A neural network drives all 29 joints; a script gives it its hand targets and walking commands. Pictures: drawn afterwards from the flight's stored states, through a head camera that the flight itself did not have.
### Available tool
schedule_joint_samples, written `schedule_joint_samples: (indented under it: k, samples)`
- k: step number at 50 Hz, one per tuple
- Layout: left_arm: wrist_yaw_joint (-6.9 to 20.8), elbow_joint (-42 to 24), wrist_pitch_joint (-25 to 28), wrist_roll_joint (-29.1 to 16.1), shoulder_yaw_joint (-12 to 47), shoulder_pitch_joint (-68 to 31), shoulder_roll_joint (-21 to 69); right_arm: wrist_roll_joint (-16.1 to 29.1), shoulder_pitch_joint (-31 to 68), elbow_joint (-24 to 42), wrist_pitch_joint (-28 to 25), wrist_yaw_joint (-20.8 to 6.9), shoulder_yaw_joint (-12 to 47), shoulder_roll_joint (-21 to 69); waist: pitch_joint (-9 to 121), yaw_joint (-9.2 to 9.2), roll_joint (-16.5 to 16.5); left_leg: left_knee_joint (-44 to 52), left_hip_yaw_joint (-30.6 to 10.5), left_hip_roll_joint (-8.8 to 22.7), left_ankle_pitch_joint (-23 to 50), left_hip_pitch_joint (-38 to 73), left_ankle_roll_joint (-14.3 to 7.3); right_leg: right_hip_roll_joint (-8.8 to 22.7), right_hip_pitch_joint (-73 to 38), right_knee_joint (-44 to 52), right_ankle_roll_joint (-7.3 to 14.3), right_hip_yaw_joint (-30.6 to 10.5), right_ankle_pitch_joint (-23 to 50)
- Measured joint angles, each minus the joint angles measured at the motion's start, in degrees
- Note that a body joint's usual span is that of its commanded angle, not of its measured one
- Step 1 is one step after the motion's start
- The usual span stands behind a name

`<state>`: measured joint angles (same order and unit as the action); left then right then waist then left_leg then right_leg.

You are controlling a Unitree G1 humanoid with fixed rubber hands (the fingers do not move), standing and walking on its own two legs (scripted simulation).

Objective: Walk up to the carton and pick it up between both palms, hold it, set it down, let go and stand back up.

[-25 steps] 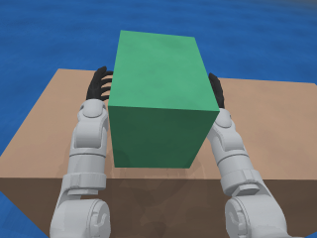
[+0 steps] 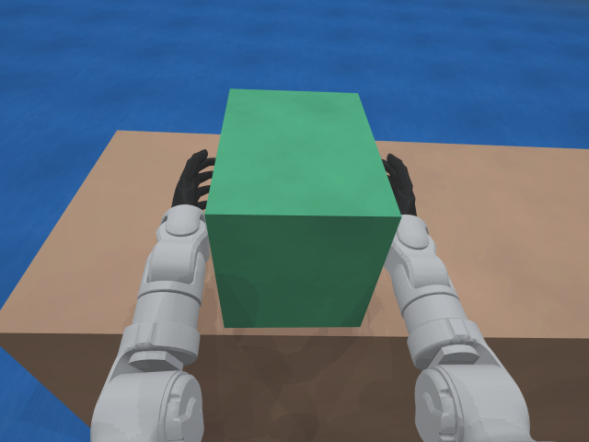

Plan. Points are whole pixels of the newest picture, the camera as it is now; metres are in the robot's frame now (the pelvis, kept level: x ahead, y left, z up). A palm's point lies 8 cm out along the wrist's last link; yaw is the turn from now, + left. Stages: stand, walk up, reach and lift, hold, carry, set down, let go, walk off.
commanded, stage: set down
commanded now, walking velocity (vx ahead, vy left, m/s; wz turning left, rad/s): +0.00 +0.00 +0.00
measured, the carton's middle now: (293, 205) +0.43 -0.02 +0.12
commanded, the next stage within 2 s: none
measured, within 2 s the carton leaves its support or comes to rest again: rests again in 1.86 s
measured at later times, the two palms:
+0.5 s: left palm (199, 218) +0.41 +0.12 +0.11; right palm (395, 220) +0.40 -0.17 +0.12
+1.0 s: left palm (207, 222) +0.43 +0.11 +0.09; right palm (394, 223) +0.41 -0.17 +0.10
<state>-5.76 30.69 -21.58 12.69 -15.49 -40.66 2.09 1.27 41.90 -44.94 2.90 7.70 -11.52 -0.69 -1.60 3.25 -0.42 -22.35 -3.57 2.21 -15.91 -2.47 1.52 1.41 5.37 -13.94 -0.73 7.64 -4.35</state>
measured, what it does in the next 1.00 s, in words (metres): stands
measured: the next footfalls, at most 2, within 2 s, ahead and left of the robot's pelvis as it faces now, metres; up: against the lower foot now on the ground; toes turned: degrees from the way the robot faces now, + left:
none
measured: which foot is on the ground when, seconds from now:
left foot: down 0.00-1.00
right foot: down 0.00-1.00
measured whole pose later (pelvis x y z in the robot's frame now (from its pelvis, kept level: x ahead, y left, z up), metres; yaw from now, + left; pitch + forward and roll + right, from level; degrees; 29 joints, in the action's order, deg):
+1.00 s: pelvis +0.02 +0.00 +0.00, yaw -2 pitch +5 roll -2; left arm -7.3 48.1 -9.0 13.0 -20.3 -44.0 3.1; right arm -10.7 45.0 -55.0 -3.0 3.4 -22.6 0.2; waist 3.4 1.6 1.2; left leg -22.0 -1.8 2.5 -15.9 -11.3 1.6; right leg 1.1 15.4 -14.6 -0.7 5.9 -4.2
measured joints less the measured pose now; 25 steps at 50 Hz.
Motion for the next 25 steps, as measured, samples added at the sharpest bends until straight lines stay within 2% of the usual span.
schedule_joint_samples:
  k: [16,25]
  samples:
    - [0.31,10.41,6.04,0.90,-5.11,-3.89,0.54,-6.96,4.07,-6.92,-2.18,-1.99,-6.70,0.75,1.38,-1.32,0.91,2.20,1.05,-0.08,1.42,-1.81,0.15,0.07,3.28,-0.10,0.25,-1.03,0.52]
    - [-0.21,13.31,9.13,0.20,-4.46,-3.08,0.53,-9.83,2.71,-7.55,-4.07,-2.80,-8.90,1.44,2.73,-1.93,1.19,1.76,1.24,0.01,1.24,-4.49,0.21,-0.04,5.89,-0.19,0.31,-1.22,0.61]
